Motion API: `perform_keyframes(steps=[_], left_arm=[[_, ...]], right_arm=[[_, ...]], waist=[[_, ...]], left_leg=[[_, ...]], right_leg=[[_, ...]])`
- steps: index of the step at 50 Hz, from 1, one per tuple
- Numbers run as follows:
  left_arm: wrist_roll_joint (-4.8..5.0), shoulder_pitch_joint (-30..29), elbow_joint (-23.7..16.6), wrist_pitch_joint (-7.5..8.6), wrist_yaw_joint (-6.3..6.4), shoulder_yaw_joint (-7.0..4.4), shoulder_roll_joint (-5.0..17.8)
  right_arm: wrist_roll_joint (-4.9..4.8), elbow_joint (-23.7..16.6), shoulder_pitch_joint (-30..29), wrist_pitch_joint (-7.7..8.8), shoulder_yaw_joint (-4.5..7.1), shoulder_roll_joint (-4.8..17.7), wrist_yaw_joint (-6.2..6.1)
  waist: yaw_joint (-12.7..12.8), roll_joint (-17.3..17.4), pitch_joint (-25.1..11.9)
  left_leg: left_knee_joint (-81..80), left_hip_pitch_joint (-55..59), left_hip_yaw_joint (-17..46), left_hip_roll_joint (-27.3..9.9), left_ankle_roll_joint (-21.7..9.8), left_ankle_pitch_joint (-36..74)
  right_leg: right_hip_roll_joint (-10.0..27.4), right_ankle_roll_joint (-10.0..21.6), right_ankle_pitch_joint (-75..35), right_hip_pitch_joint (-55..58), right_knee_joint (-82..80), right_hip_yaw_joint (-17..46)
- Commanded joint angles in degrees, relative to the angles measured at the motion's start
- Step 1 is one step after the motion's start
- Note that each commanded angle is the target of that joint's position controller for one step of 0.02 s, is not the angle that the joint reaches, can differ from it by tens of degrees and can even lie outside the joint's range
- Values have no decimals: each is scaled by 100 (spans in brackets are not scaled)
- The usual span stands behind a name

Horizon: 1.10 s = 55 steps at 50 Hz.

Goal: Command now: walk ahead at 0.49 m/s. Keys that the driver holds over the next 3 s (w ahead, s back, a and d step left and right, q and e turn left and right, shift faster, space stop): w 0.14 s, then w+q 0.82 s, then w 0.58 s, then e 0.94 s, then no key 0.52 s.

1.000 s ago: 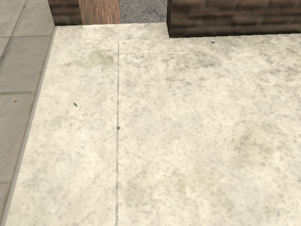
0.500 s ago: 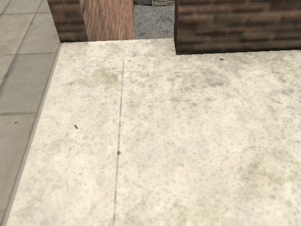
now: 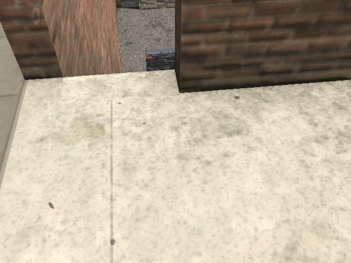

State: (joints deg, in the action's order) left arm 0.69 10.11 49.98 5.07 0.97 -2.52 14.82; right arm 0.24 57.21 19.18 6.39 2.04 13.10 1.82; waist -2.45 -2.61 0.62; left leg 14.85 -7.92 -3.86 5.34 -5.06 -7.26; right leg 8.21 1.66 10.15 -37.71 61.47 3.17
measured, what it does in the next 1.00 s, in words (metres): walks ahead, turning left: right foot, then left foot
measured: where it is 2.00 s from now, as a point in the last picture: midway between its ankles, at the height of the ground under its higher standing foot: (122, 169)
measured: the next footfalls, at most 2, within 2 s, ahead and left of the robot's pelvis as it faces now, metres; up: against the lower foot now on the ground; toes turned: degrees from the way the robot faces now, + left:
right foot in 0.28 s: +0.33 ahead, -0.17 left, +0.00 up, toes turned +1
left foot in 0.84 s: +0.56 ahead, +0.13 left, +0.00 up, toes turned +24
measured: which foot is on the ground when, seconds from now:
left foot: down 0.00-0.30, up 0.32-0.82, down 0.84-1.00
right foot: up 0.00-0.26, down 0.28-0.84, up 0.86-1.00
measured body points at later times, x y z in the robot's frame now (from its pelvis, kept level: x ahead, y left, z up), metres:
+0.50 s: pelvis +0.27 -0.08 +0.00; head +0.29 -0.09 +0.45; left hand +0.29 +0.19 -0.12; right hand +0.39 -0.34 -0.13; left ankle +0.28 +0.09 -0.66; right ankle +0.29 -0.17 -0.75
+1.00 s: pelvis +0.51 +0.05 -0.01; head +0.54 +0.07 +0.44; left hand +0.51 +0.35 -0.13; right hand +0.72 -0.16 -0.12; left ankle +0.52 +0.12 -0.75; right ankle +0.53 -0.14 -0.65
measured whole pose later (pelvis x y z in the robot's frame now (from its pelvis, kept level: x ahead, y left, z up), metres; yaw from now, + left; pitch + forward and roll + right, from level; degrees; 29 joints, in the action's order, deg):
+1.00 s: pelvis +0.51 +0.05 -0.01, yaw +26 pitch +1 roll +0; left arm 0.7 9.1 47.7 7.2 0.5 -3.8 16.0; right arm -0.8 45.3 13.7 3.3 5.0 15.1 2.1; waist -0.5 -1.1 3.2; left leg 27.0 -18.6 -0.3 5.7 -6.2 -9.6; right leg 5.5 0.2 20.1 -27.6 68.9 2.6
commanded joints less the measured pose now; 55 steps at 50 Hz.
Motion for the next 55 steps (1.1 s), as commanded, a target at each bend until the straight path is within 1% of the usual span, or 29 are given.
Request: perform_keyframes(steps=[1,5,9,11,12,13,14,15,16,17,19,21,23,25,29,36,39,40,41,42,43,44,45,46,47,48,49,52,55], left_arm=[[-43,55,-258,0,12,-55,224],[13,-774,-456,55,-73,-10,150],[65,-1338,-712,121,-214,-6,236],[66,-1131,-723,191,-261,-64,402],[61,-792,-649,225,-260,-123,518],[51,-33,-425,247,-229,-253,739],[-18,1105,-178,264,-171,-401,1159],[-126,1775,-36,210,-160,-554,1777],[-149,1831,-20,211,-179,-413,1234],[-118,1287,-134,231,-180,-289,847],[-75,402,-244,231,-210,-153,441],[-124,162,-171,258,-216,-128,308],[-147,246,-65,287,-179,-175,413],[-170,354,13,288,-122,-222,529],[-169,486,86,217,-10,-268,675],[-29,989,252,19,54,-356,884],[33,800,188,-77,67,-419,1105],[53,713,155,-118,81,-441,1191],[82,572,115,-163,85,-448,1247],[68,551,51,-155,90,-419,1201],[-178,744,-173,-68,51,-217,452],[-28,868,-446,210,-27,-104,309],[199,73,-608,376,-83,-209,741],[220,-65,-664,446,-93,-198,739],[78,2,-537,442,-35,-217,720],[-27,94,-503,376,-7,-284,805],[-39,235,-473,277,-28,-309,811],[-131,144,-535,100,-28,-267,569],[-126,-455,-717,74,-26,-217,466]], right_arm=[[-28,-335,-188,64,138,829,-125],[-106,-227,229,-4,160,983,-176],[-157,-69,574,-105,172,971,-190],[-168,-84,492,-165,214,1066,-215],[-168,-121,360,-195,232,1124,-221],[-135,-172,240,-217,200,1048,-217],[-49,-319,145,-206,92,779,-201],[-73,-419,797,-106,-117,7,-177],[-227,-331,806,-4,-51,352,-168],[-361,-444,383,23,97,867,-178],[-269,-540,-72,-55,151,791,-244],[-233,-517,85,-227,197,564,-233],[-233,-590,59,-347,206,390,-216],[-202,-745,-193,-408,238,391,-217],[-162,-1022,-811,-387,250,352,-124],[-160,-1639,-2030,-366,174,250,134],[-173,-1794,-1877,-393,268,442,194],[-185,-1749,-1496,-408,354,594,189],[-204,-1582,-747,-412,496,834,168],[-199,-1313,214,-435,719,1253,65],[-203,-1206,484,-464,837,1857,-60],[-103,-1461,444,-337,768,1939,-2],[-73,-1407,441,-262,636,1448,46],[-116,-1411,157,-210,568,1200,44],[-146,-1533,-350,-192,509,1016,40],[-128,-1634,-665,-190,442,822,27],[-81,-1685,-777,-188,395,724,-2],[-84,-1586,-522,-131,410,865,-99],[-90,-1425,-151,-142,396,913,-199]], waist=[[206,449,291],[-111,508,329],[-241,562,477],[-30,650,381],[201,714,219],[591,650,-215],[1043,315,-1091],[883,-1201,-1980],[938,-1272,-2252],[838,-806,-1381],[510,-229,-520],[241,-379,-212],[158,-257,-48],[165,-112,74],[291,-54,250],[665,27,608],[381,-208,297],[130,-322,17],[-316,-293,-388],[-768,-22,-885],[-404,1422,-1118],[-158,1577,-2147],[-450,832,-1666],[-266,694,-1022],[35,216,-705],[239,254,-522],[378,348,-501],[387,393,-373],[152,546,-164]], left_leg=[[-1015,-410,1125,-1602,-935,610],[-913,6,866,-1549,-727,524],[-507,627,1082,-1847,-667,429],[-186,781,1295,-1978,-578,598],[152,740,1311,-1947,-511,1064],[995,564,1137,-1656,-376,1790],[2596,-313,832,-1266,-160,1350],[4818,-2586,295,-310,275,-1020],[5840,-3239,1153,-333,242,-2456],[6158,-3615,1260,-636,143,-2091],[5713,-3284,1070,-1102,161,-1185],[5339,-2747,1044,-1293,184,-759],[5246,-2817,1002,-1307,212,-500],[4947,-3163,1084,-1310,258,-129],[3736,-3407,965,-1248,316,767],[2476,-3587,255,-1153,106,599],[2326,-2748,-222,-740,-162,-180],[2338,-2167,-383,-501,-286,-448],[2038,-1142,-488,-231,-464,-330],[1671,511,-118,-182,-705,-37],[1462,2032,2244,-1569,-1233,-10],[393,3065,5314,-2546,-2215,-999],[78,2871,4766,-2398,-1814,-776],[140,2133,3812,-2171,-1567,-337],[151,1245,3132,-1877,-1321,135],[69,585,2694,-1672,-1205,645],[-59,212,2455,-1583,-1163,895],[-267,-247,1907,-1445,-1185,1744],[-355,-164,1583,-1301,-989,1833]], right_leg=[[149,-139,-910,-126,-986,-8],[-144,-181,-1560,118,-2368,-264],[-278,-75,-1130,130,-3024,-213],[-385,34,-744,558,-3298,-190],[-505,100,-598,1084,-3415,-280],[-653,223,-525,2109,-3543,-393],[9,546,-558,3802,-3365,227],[1496,1315,110,6029,-3726,2545],[1707,1456,671,5988,-4378,3740],[1558,1162,650,5245,-4438,2877],[1077,870,-26,3785,-4811,1440],[757,735,-432,3068,-5162,608],[710,796,-1028,2896,-5300,92],[745,852,-1357,2980,-5372,-222],[705,785,-1375,3244,-5478,-782],[961,657,-1766,4246,-5154,-1390],[974,498,-3953,4419,-4335,-1654],[943,437,-4859,4398,-3702,-1721],[801,322,-5250,4155,-2660,-1825],[549,63,-4320,3175,-1168,-1859],[-167,-220,550,1022,844,-1739],[-1041,-294,2595,-340,2082,-260],[-738,-155,2104,-980,2181,228],[-490,-18,1542,-1056,1741,163],[-224,-22,1113,-620,1257,173],[-81,-69,885,-195,839,176],[17,-116,719,138,646,174],[0,-336,228,256,-18,-25],[-88,-423,-731,-32,-1111,-106]])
